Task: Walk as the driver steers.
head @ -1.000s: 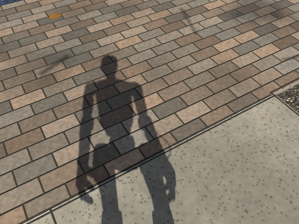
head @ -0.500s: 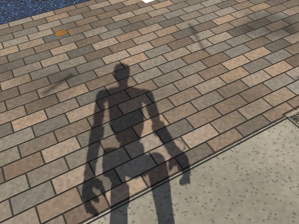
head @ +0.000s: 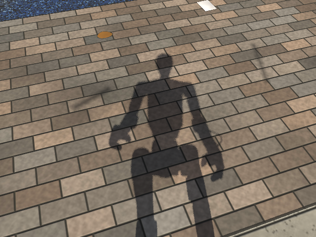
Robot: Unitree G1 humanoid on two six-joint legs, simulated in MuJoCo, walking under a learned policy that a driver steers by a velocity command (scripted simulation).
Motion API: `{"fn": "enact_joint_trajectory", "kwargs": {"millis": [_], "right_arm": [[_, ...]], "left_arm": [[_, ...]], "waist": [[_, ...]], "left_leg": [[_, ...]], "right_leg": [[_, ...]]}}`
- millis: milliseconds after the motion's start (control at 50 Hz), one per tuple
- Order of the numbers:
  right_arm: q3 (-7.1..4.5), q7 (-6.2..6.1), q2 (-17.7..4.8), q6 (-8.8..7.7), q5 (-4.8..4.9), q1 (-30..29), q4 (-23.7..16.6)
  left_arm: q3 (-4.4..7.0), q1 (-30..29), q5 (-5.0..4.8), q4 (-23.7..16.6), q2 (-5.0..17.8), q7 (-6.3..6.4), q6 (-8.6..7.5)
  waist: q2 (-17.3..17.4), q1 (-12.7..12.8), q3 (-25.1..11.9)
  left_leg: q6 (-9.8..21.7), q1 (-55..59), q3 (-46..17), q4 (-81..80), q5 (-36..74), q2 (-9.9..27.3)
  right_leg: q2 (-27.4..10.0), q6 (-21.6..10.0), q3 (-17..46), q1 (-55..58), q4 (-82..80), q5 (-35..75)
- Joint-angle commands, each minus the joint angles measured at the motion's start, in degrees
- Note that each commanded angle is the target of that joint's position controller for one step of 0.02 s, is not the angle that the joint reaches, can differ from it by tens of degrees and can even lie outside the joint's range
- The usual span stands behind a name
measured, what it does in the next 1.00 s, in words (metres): walks ahead, turning left: right foot, then left foot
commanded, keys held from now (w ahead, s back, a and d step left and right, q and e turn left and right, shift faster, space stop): w+q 0.64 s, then w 0.36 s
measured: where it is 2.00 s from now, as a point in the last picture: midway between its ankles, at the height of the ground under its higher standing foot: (91, 148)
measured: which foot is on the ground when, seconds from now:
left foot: down 0.00-0.26, up 0.28-0.76, down 0.78-1.00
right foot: up 0.00-0.22, down 0.24-0.78, up 0.80-1.00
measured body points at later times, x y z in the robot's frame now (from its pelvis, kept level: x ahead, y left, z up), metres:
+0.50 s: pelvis +0.26 -0.05 +0.00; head +0.28 -0.05 +0.45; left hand +0.24 +0.24 -0.11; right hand +0.49 -0.26 -0.10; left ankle +0.28 +0.13 -0.65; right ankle +0.27 -0.15 -0.74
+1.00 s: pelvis +0.48 +0.12 +0.00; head +0.50 +0.14 +0.45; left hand +0.47 +0.42 -0.11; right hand +0.69 -0.08 -0.10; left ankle +0.45 +0.18 -0.74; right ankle +0.59 -0.02 -0.66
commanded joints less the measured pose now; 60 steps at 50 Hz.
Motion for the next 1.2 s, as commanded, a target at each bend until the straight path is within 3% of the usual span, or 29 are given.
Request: {"fn": "enact_joint_trajectory", "kwargs": {"millis": [20,80,140,180,220,240,260,280,300,320,340,380,420,480,580,680,720,740,760,780,800,820,840,860,880,920,980,1100,1200], "right_arm": [[-2.14,-1.46,-9.1,-1.04,0.45,-2.48,-5.27],[-2.52,-1.89,-9.78,-0.36,1.26,1.5,-4.91],[-2.53,-2.15,-9.35,0.33,1.57,3.61,-4.8],[-2.6,-2.46,-9.53,0.78,1.24,3.44,-5.29],[-2.27,-2.6,-8.46,1.26,0.9,1.8,-6.26],[-1.27,-2.34,-5.81,0.98,0.47,0.56,-7.31],[-0.15,-1.98,-2.15,0.26,0.93,4.92,-8.54],[-0.07,-1.89,-4.15,-0.26,2.04,8.16,-9.8],[-1.42,-1.97,-9.95,0.09,2.47,5.31,-8.91],[-1.82,-2.02,-10.66,0.66,1.77,0.83,-9.69],[-1.85,-1.95,-9.5,0.94,1.09,-1.01,-10.35],[-2.02,-1.53,-7.27,1.59,1.15,-0.98,-10.93],[-1.77,-1.28,-5.37,2.19,1.29,-0.94,-11.76],[-1.75,-1.26,-4.9,2.43,0.94,-3.91,-13.71],[-1.24,0.31,-3.73,1.75,0.87,-12.31,-16.28],[-1.01,1.94,-3.44,1.59,1.29,-19.22,-20.07],[-1.62,2.04,-4.67,1.56,0.99,-17.62,-20.5],[-2.51,1.85,-6.32,1.6,0.72,-13.69,-19.77],[-4.03,1.45,-8.76,1.59,0.7,-4.58,-17.11],[-5.75,0.41,-12.74,1.92,0.55,5.0,-14.54],[-6.67,-0.21,-20.09,1.67,0.26,6.99,-13.93],[-5.41,-0.24,-15.63,1.35,0.29,10.38,-14.21],[-4.46,0.1,-13.05,0.84,-0.12,7.44,-13.38],[-3.9,0.16,-11.43,0.61,0.37,3.05,-13.49],[-3.16,0.29,-9.15,0.44,0.33,-1.05,-13.8],[-2.51,0.45,-7.07,-0.14,-0.34,-4.09,-14.06],[-2.91,0.17,-8.6,-1.36,-0.12,-3.29,-12.09],[-2.87,-1.32,-9.68,-0.68,0.14,1.35,-8.65],[-3.15,-1.56,-11.29,0.05,0.68,5.76,-5.54]], "left_arm": [[0.87,0.37,0.62,-3.78,2.98,1.01,0.67],[0.43,-6.34,-0.61,-6.05,2.21,0.75,0.46],[0.97,-9.68,-1.49,-7.92,4.36,-0.21,-0.24],[1.62,-9.54,-1.66,-8.52,5.98,-0.95,-1.08],[2.64,-2.82,-1.56,-6.97,7.47,-0.98,-1.79],[3.51,4.87,-0.76,-5.89,9.81,-0.59,-2.07],[4.76,13.36,0.28,-5.25,14.66,-0.01,-1.7],[5.16,16.46,-0.6,-3.42,14.04,-0.47,-0.73],[3.89,13.47,-0.91,-4.96,8.41,-0.44,-0.44],[3.29,10.97,-1.05,-5.43,6.54,-0.41,0.05],[2.83,8.22,-0.95,-5.48,5.68,-0.57,0.34],[2.43,5.72,-0.59,-4.83,4.61,-0.96,0.39],[2.83,6.2,-0.86,-3.84,5.13,-1.42,-0.05],[3.61,7.36,-0.72,-2.25,6.93,-1.41,-0.17],[3.99,8.98,-1.02,-0.41,9.02,-0.75,0.84],[4.35,12.73,-2.38,2.03,10.86,-0.77,2.23],[4.62,12.52,-2.78,2.48,12.3,-0.78,2.79],[4.78,12.17,-2.87,2.68,13.23,-0.66,3.06],[4.5,11.5,-2.91,2.77,12.99,-0.45,3.39],[3.67,11.74,-2.15,1.98,11.38,-0.16,3.11],[0.77,18.47,-0.3,-0.67,2.98,-1.16,1.87],[1.45,15.46,-2.24,0.34,7.15,-1.85,-0.08],[2.51,8.77,-4.4,-1.86,10.05,-2.0,-0.54],[2.07,6.23,-3.9,-2.78,8.99,-1.59,-0.66],[2.22,5.3,-2.46,-2.34,8.66,-1.13,-0.34],[2.55,8.7,-1.9,-1.56,7.89,-1.27,1.21],[2.29,8.41,-1.32,-1.72,5.59,-1.04,2.85],[1.52,-2.79,-1.33,-4.76,3.41,-1.74,2.38],[1.26,-10.48,-1.98,-7.76,3.65,-3.39,1.62]], "waist": [[3.66,1.65,0.77],[5.72,-1.74,-0.52],[6.2,-2.98,-1.38],[7.22,-2.0,-1.7],[8.7,1.88,-3.84],[6.7,5.61,-9.59],[-5.22,6.31,-18.17],[-18.29,5.28,-20.51],[-9.33,6.16,-12.88],[-3.66,6.22,-6.77],[-0.99,4.92,-2.98],[-3.13,2.53,0.09],[-3.99,2.06,0.02],[-2.61,2.22,0.17],[-2.19,5.03,1.53],[-1.96,6.44,4.3],[-3.37,4.13,2.48],[-4.3,1.29,-0.39],[-3.37,-3.87,-5.29],[-0.53,-7.99,-10.75],[15.7,-2.27,-18.14],[11.52,-5.87,-26.65],[8.61,-6.17,-17.23],[5.74,-3.71,-11.17],[3.56,-1.5,-7.29],[5.13,2.23,-5.73],[4.29,3.38,-3.04],[4.7,-0.61,1.01],[5.08,-3.51,3.41]], "left_leg": [[8.35,-11.41,-11.07,-9.08,6.07,11.93],[6.3,-6.38,-13.11,-6.53,1.77,11.97],[5.95,0.53,-18.84,-2.49,-2.31,14.51],[5.45,3.88,-22.66,1.08,-2.18,15.89],[3.68,3.66,-23.35,6.93,0.84,14.03],[1.65,-1.29,-19.97,17.69,1.09,11.34],[-2.74,-17.51,-10.73,35.97,-10.96,3.74],[-3.88,-31.15,-7.44,48.03,-26.77,4.19],[-4.44,-35.25,-8.66,54.17,-22.41,8.06],[-4.99,-35.23,-6.67,55.55,-17.01,9.97],[-5.5,-33.43,-5.88,53.6,-13.06,11.45],[-5.86,-29.33,-4.36,50.43,-9.44,14.01],[-6.45,-28.81,-2.87,49.57,-6.92,14.59],[-7.35,-31.6,-3.3,43.86,-1.83,15.21],[-6.64,-29.52,0.31,27.48,9.85,14.81],[-3.91,-27.67,4.02,18.87,3.57,13.35],[-1.51,-21.19,6.57,16.6,-2.61,10.33],[-0.11,-14.47,7.89,15.06,-4.05,8.12],[1.72,-1.43,9.09,10.65,0.35,5.53],[3.81,16.56,2.15,11.5,3.79,9.56],[13.84,38.43,-28.94,9.26,0.17,27.44],[16.52,39.42,-42.96,0.37,-3.38,31.99],[13.07,33.14,-32.33,-0.3,1.28,29.35],[10.63,23.81,-23.99,-0.52,6.03,26.7],[9.02,15.62,-18.42,-1.67,10.6,24.22],[8.33,7.02,-13.7,-5.66,12.29,21.67],[9.02,2.48,-9.15,-9.66,15.24,21.09],[5.63,4.84,-2.94,-11.17,12.08,18.56],[4.98,11.8,-4.29,-8.59,8.45,21.77]], "right_leg": [[2.16,2.12,-3.75,7.51,-13.1,10.63],[5.16,2.65,-3.45,9.23,-26.28,15.38],[6.12,2.39,-1.53,9.41,-32.14,13.21],[6.83,1.1,-0.94,11.82,-35.17,8.44],[6.91,-1.55,-2.15,21.61,-39.24,5.89],[1.08,-4.95,2.21,34.68,-38.13,5.4],[-11.66,-12.56,19.18,56.14,-38.49,2.26],[-19.8,-17.5,39.0,61.76,-43.42,-10.62],[-17.87,-15.16,34.66,55.38,-44.75,-16.61],[-15.08,-12.54,25.46,48.13,-45.39,-12.17],[-11.93,-11.33,18.83,41.45,-47.28,-5.63],[-7.79,-9.85,9.47,33.73,-50.55,1.64],[-6.71,-10.65,3.8,31.89,-52.32,7.91],[-7.3,-11.56,-1.58,33.45,-52.88,16.56],[-6.91,-9.7,-9.29,36.34,-52.56,17.36],[-9.87,-8.77,-11.61,41.9,-50.53,19.74],[-10.33,-8.27,-13.04,43.15,-45.71,34.82],[-9.92,-7.7,-14.23,43.22,-39.89,44.37],[-8.02,-6.41,-16.41,40.17,-29.5,49.02],[-5.76,-4.17,-17.17,27.5,-14.89,37.5],[3.9,-0.5,-15.06,1.55,8.28,-15.0],[6.11,-0.86,-2.4,-3.16,17.19,-23.2],[3.52,-1.45,-1.98,-7.64,18.11,-18.56],[0.93,-1.89,-2.82,-6.59,13.69,-13.2],[-0.77,-1.53,-3.24,-3.78,9.9,-10.0],[-2.34,-1.2,-2.53,3.01,6.12,-6.07],[-2.35,0.42,-3.31,2.77,0.92,-1.58],[-0.44,0.81,-4.62,-0.14,-19.58,16.2],[1.86,-0.9,-5.43,-0.86,-29.13,15.4]]}}
Keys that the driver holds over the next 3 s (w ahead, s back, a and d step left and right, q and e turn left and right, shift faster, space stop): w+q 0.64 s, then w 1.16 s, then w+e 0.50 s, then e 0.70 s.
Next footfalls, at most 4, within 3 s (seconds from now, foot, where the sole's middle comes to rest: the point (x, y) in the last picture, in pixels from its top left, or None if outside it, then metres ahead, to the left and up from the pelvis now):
0.24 right None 0.31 -0.14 -0.78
0.78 left None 0.49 0.20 -0.78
1.32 right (127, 160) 0.87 0.15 -0.78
1.88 left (59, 141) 0.99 0.50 -0.78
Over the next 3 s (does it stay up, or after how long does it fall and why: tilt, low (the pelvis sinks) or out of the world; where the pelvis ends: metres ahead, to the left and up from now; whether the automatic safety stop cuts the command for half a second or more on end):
stays up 1.30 0.49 -0.01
